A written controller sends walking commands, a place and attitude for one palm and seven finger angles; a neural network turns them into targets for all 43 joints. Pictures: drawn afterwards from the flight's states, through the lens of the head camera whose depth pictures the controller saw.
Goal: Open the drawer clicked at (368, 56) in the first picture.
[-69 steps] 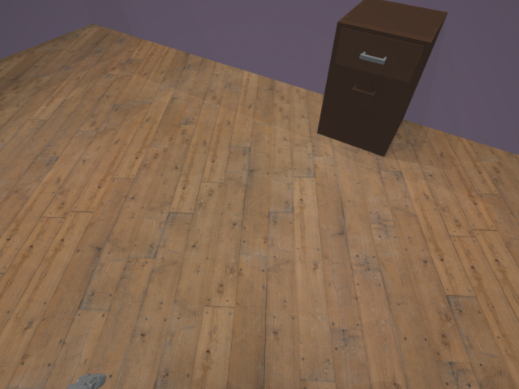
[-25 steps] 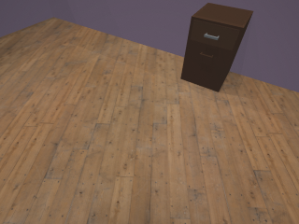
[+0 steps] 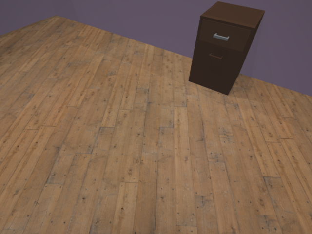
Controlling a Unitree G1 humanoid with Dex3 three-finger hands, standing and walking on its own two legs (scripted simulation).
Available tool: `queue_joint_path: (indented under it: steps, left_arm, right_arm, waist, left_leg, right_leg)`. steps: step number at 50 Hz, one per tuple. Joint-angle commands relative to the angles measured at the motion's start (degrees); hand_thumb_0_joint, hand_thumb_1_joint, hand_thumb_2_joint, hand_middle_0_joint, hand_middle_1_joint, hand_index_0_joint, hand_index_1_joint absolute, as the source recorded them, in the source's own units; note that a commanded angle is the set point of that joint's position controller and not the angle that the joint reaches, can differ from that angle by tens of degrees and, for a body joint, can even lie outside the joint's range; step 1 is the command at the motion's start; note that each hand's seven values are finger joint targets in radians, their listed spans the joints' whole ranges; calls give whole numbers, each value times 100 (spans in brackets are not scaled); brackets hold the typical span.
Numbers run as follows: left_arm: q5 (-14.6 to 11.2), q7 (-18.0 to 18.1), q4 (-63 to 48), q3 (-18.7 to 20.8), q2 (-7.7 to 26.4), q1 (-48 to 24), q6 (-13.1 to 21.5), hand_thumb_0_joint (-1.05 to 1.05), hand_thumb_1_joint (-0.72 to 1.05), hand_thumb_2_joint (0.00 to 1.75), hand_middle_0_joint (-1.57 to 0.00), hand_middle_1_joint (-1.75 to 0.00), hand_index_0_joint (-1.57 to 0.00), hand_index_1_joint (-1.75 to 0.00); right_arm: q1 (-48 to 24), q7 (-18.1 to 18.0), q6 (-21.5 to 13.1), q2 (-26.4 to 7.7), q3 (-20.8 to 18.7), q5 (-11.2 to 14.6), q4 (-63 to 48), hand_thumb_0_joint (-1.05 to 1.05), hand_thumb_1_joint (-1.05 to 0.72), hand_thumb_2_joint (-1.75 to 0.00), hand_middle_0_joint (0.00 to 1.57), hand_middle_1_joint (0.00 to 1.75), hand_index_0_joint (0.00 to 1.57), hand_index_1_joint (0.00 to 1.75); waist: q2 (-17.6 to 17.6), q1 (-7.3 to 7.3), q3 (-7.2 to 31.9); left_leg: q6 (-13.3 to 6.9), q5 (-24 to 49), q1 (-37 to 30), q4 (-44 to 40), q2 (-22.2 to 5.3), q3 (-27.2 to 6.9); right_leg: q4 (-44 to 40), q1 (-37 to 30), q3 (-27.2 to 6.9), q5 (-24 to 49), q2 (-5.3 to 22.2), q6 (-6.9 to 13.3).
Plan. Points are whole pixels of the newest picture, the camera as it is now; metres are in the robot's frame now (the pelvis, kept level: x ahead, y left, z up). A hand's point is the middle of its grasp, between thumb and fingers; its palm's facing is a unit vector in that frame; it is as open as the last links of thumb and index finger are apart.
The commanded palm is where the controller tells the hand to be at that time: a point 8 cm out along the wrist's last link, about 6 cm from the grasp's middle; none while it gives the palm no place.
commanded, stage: look at it before walking up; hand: left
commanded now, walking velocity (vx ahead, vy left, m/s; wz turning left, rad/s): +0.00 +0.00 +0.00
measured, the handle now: (221, 36) +1.61 -0.45 -0.22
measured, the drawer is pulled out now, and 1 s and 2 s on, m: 0.00 0.00 0.00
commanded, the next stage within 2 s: walk to a spot facing it in 0.66 s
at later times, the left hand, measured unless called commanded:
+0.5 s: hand out of the picture +0.07 +0.25 -0.16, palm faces -0.04 -0.94 -0.33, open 7.4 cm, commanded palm none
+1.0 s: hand out of the picture +0.06 +0.22 -0.18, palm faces -0.08 -0.97 -0.25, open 7.4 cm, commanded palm none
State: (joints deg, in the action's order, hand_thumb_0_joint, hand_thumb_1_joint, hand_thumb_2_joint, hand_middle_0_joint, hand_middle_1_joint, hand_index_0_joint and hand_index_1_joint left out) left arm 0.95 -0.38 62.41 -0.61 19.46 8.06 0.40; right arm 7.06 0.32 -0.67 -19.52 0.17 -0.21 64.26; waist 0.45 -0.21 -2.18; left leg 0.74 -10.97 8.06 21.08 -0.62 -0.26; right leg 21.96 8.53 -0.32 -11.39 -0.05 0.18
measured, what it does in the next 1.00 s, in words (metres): stands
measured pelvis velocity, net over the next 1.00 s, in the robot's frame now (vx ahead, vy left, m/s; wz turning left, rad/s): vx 0.03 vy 0.00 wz -0.09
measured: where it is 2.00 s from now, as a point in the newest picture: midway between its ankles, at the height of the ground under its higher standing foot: (165, 212)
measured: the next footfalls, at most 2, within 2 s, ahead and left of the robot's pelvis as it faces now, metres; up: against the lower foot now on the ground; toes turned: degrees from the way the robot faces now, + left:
left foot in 1.48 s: +0.36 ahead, +0.09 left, +0.00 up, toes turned -5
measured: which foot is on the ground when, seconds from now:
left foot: down 0.00-1.00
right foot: down 0.00-1.00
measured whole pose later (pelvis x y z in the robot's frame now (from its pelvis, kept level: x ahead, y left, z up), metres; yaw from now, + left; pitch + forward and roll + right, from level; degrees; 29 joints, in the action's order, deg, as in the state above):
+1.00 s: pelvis +0.03 +0.00 -0.01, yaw -5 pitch -1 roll +1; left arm 1.7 -1.7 61.0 0.6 15.4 16.1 -1.3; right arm 12.0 0.5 -0.3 -15.1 -0.6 -1.0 62.2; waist 0.7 -1.4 0.0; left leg 0.3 -18.0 8.6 27.5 -2.0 4.6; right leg 34.1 13.6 -2.3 -22.2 -0.6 1.1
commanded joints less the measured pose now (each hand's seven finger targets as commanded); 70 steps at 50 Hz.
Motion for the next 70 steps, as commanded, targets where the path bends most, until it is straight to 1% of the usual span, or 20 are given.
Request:
queue_joint_path:
  steps: [1, 38, 40, 41, 43, 46, 48, 49, 51, 52, 53, 54, 55, 56, 57, 58, 61, 66, 69, 70]
  left_arm:
    - [-34, 102, -361, 246, 1216, -261, 120, 0, 90, 90, -20, -30, -20, -30]
    - [-25, 105, -335, 230, 1236, -269, 124, 0, 90, 90, -20, -30, -20, -30]
    - [-29, 117, -175, 92, 542, 104, -3, 0, 90, 90, -20, -30, -20, -30]
    - [-10, 103, -175, 98, 490, 263, -53, 0, 90, 90, -20, -30, -20, -30]
    - [23, 23, -281, 168, 536, 331, -119, 0, 90, 90, -20, -30, -20, -30]
    - [47, -69, -476, 259, 426, 531, -114, 0, 90, 90, -20, -30, -20, -30]
    - [48, -112, -609, 286, 135, 616, -50, 0, 90, 90, -20, -30, -20, -30]
    - [46, -130, -705, 302, 33, 524, -19, 0, 90, 90, -20, -30, -20, -30]
    - [45, -157, -726, 340, -82, 668, 54, 0, 90, 90, -20, -30, -20, -30]
    - [63, -157, -596, 359, -183, 1102, 88, 0, 90, 90, -20, -30, -20, -30]
    - [82, -121, -380, 420, -31, 1747, 140, 0, 90, 90, -20, -30, -20, -30]
    - [108, -20, -147, 574, 616, 2540, 237, 0, 90, 90, -20, -30, -20, -30]
    - [-29, 68, -50, 534, 592, 2943, 266, 0, 90, 90, -20, -30, -20, -30]
    - [-11, 110, -22, 504, 435, 2799, 272, 0, 90, 90, -20, -30, -20, -30]
    - [24, 128, -96, 460, 222, 2521, 285, 0, 90, 90, -20, -30, -20, -30]
    - [44, 134, -147, 412, 59, 2312, 297, 0, 90, 90, -20, -30, -20, -30]
    - [54, 139, -164, 386, -122, 2091, 375, 0, 90, 90, -20, -30, -20, -30]
    - [66, 179, 32, 392, -210, 2233, 415, 0, 90, 90, -20, -30, -20, -30]
    - [75, 191, 76, 432, -198, 2177, 386, 0, 90, 90, -20, -30, -20, -30]
    - [72, 188, 82, 457, -170, 2104, 378, 0, 90, 90, -20, -30, -20, -30]
  right_arm:
    - [-284, -92, -119, -1186, -219, -15, -393, 0, -90, -90, 20, 30, 20, 30]
    - [-351, -87, -123, -1207, -218, -11, -381, 0, -90, -90, 20, 30, 20, 30]
    - [5, -68, -24, -510, -57, -60, -217, 0, -90, -90, 20, 30, 20, 30]
    - [165, -62, 16, -469, -70, -79, -216, 0, -90, -90, 20, 30, 20, 30]
    - [267, -52, 54, -568, -143, -108, -271, 0, -90, -90, 20, 30, 20, 30]
    - [458, -65, 35, -768, -274, -116, -421, 0, -90, -90, 20, 30, 20, 30]
    - [732, -91, -34, -893, -385, -99, -467, 0, -90, -90, 20, 30, 20, 30]
    - [851, -97, -74, -872, -418, -90, -492, 0, -90, -90, 20, 30, 20, 30]
    - [816, -100, -119, -704, -419, -99, -520, 0, -90, -90, 20, 30, 20, 30]
    - [695, -103, -122, -591, -394, -105, -543, 0, -90, -90, 20, 30, 20, 30]
    - [544, -96, -130, -360, -351, -89, -616, 0, -90, -90, 20, 30, 20, 30]
    - [345, -53, -181, 146, -239, -36, -891, 0, -90, -90, 20, 30, 20, 30]
    - [-140, -41, -229, -93, -274, -83, -1085, 0, -90, -90, 20, 30, 20, 30]
    - [-343, -30, -243, 7, -300, -77, -1078, 0, -90, -90, 20, 30, 20, 30]
    - [-240, -21, -253, 94, -297, -89, -1021, 0, -90, -90, 20, 30, 20, 30]
    - [-162, 1, -237, 176, -313, -109, -948, 0, -90, -90, 20, 30, 20, 30]
    - [157, 60, -155, 432, -343, -104, -810, 0, -90, -90, 20, 30, 20, 30]
    - [-151, 138, -165, 631, -357, -62, -1012, 0, -90, -90, 20, 30, 20, 30]
    - [-358, 155, -240, 694, -345, -42, -1123, 0, -90, -90, 20, 30, 20, 30]
    - [-258, 143, -264, 666, -356, -40, -1107, 0, -90, -90, 20, 30, 20, 30]
  waist:
    - [-32, 26, 421]
    - [-14, 15, 377]
    - [-7, 18, 346]
    - [22, 15, 328]
    - [-68, 24, -119]
    - [-482, 48, -492]
    - [-959, 111, -444]
    - [-1031, 157, -430]
    - [-798, 34, -350]
    - [-643, -187, -253]
    - [44, -474, -167]
    - [2026, -697, 21]
    - [1448, -829, -170]
    - [974, -710, -399]
    - [627, -527, -488]
    - [317, -384, -528]
    - [401, -99, -382]
    - [706, -132, -358]
    - [752, -185, -466]
    - [739, -111, -455]
  left_leg:
    - [-217, 604, -112, -303, -617, -550]
    - [-218, 775, -218, -410, -643, -541]
    - [-100, 19, -210, -303, -616, -338]
    - [-103, -555, -215, -223, -598, -306]
    - [-181, -1832, 174, -345, -663, -362]
    - [-447, -2729, 230, -511, -1028, -739]
    - [-813, -2684, -41, -797, -1633, -1285]
    - [-980, -2264, -100, -828, -1859, -1325]
    - [-929, -1349, 103, -381, -1825, -846]
    - [-701, -1021, 515, 260, -1522, -360]
    - [-381, -1004, 1341, 1485, -1024, 227]
    - [14, -1905, 3056, 3434, -204, 1056]
    - [-44, -2132, 3380, 4025, -305, 388]
    - [-53, -1886, 3569, 4413, -476, 216]
    - [-27, -1507, 3603, 4479, -626, 119]
    - [29, -1229, 3440, 4393, -691, 151]
    - [147, -607, 2991, 3931, -679, 379]
    - [136, -113, 2799, 2841, -593, 566]
    - [28, -111, 2050, 2017, -478, 654]
    - [-9, -123, 1744, 1786, -406, 705]
  right_leg:
    - [-417, 16, -618, 498, 690, 170]
    - [-470, -60, -569, 705, 702, 135]
    - [-434, 92, -591, -145, 626, 51]
    - [-388, 265, -680, -762, 556, 82]
    - [-259, 724, -748, -1736, 398, 148]
    - [507, 1416, -576, -1973, 61, 210]
    - [1619, 1774, 19, -1333, -180, 133]
    - [1922, 1859, 162, -1395, -28, 94]
    - [1580, 1404, 246, -1469, 147, 83]
    - [990, 627, 388, -1063, 74, 109]
    - [267, -386, -200, -887, 309, 263]
    - [-786, -1523, -2692, -829, 1782, 853]
    - [-1083, -1256, -3481, -370, 2132, 1188]
    - [-1021, -1063, -3376, -182, 2137, 1369]
    - [-962, -957, -2999, -215, 2011, 1442]
    - [-944, -700, -2574, -127, 1836, 1359]
    - [-1050, -376, -1642, 413, 1435, 1135]
    - [-1037, -444, -1150, 935, 1185, 977]
    - [-896, -127, -1045, 1037, 1170, 852]
    - [-760, -96, -1005, 1168, 1151, 822]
